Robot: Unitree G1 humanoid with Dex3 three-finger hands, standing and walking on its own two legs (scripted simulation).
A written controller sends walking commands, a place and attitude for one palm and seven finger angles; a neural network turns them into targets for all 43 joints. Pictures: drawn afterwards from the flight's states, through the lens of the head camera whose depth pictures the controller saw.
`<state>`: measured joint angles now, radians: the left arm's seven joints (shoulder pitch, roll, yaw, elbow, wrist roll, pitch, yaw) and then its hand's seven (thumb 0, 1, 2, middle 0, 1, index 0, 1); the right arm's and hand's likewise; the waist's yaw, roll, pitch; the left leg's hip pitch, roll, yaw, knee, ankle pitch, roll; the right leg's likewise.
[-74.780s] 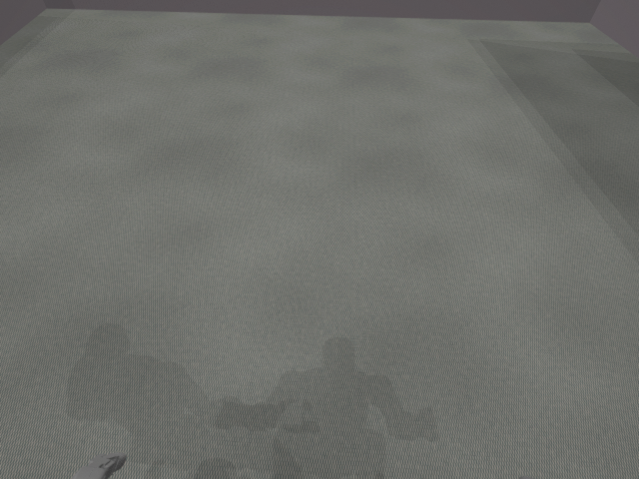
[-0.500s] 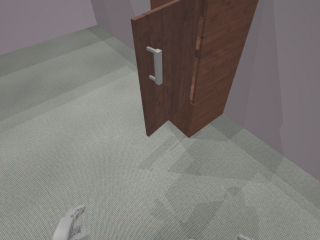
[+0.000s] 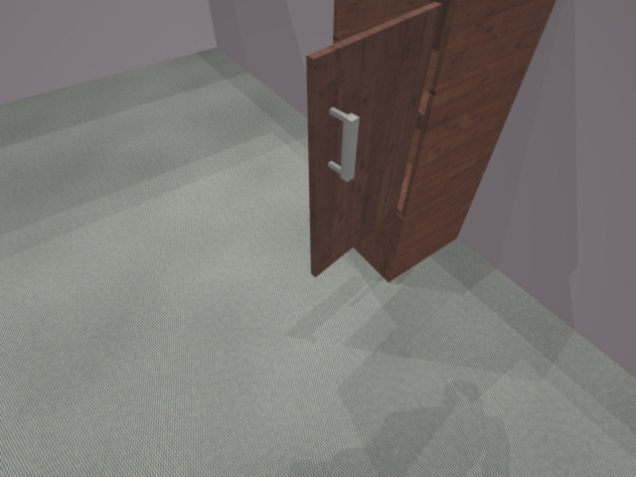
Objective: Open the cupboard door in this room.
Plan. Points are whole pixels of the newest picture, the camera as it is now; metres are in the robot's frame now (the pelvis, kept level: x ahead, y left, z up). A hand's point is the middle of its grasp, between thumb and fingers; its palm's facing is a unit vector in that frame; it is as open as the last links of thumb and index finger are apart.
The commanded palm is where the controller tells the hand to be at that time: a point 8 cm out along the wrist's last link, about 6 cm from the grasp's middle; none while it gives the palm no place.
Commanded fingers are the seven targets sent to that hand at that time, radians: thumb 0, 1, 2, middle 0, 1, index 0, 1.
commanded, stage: let the arm hang, fingers relaxed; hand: left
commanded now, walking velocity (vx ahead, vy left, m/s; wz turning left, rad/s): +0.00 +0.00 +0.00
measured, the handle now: (341, 145) +0.68 +0.00 +0.04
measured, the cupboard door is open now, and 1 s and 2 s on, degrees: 99 99 99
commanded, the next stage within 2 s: look to check the result in 0.38 s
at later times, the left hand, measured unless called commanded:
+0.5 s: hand out of the picture +0.08 +0.22 -0.16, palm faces -0.01 -0.96 -0.28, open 7.4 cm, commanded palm none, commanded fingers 0.00 0.90 0.90 -0.20 -0.30 -0.20 -0.30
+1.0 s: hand out of the picture +0.11 +0.23 -0.16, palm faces -0.02 -0.95 -0.32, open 7.4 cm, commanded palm none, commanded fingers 0.00 0.90 0.90 -0.20 -0.30 -0.20 -0.30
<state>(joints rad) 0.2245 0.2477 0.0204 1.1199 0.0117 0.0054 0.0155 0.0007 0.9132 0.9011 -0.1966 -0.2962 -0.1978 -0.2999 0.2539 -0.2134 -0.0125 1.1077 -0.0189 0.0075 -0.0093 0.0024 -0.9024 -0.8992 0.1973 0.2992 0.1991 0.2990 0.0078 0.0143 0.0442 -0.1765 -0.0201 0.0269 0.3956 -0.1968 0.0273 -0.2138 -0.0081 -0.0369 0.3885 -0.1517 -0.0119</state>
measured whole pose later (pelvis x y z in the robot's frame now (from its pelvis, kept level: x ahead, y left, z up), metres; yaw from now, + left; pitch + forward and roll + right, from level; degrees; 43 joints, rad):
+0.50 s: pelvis +0.02 +0.01 +0.00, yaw +0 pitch -2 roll +0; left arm 0.14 0.26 0.01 1.14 0.01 -0.01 0.01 0.00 0.91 0.90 -0.20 -0.30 -0.20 -0.30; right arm 0.16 -0.26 -0.01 1.13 -0.01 -0.01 -0.01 0.00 -0.90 -0.90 0.20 0.30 0.20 0.30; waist 0.00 0.01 0.06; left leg -0.12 -0.03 0.04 0.34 -0.20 0.03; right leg -0.17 -0.02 -0.02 0.35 -0.16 0.00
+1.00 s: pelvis +0.04 +0.00 +0.00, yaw +0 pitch -1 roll +0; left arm 0.10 0.29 0.01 1.14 0.01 -0.02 0.01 0.00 0.90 0.90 -0.20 -0.30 -0.20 -0.30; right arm 0.12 -0.30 -0.01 1.13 -0.01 -0.01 0.00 0.00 -0.90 -0.90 0.20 0.30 0.20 0.30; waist 0.00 0.01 0.06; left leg -0.08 -0.02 0.03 0.30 -0.20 0.02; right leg -0.13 0.00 -0.03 0.32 -0.17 -0.01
